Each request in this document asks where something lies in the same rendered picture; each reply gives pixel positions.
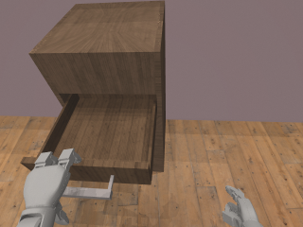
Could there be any drawer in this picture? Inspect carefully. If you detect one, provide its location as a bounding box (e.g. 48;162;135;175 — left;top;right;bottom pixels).
20;94;157;185

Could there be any left robot hand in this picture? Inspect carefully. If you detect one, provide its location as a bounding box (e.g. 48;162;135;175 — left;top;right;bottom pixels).
23;148;81;225

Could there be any handle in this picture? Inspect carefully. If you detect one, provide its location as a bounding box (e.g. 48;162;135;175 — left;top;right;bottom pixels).
62;175;115;201

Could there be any left robot forearm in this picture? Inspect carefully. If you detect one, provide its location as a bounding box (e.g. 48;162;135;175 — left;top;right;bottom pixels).
16;206;57;227

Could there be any right robot hand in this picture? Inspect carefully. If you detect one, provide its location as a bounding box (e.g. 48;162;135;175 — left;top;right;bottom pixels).
222;185;259;227

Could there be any cabinet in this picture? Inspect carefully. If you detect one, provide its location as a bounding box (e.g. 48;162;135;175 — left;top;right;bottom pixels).
28;0;166;172

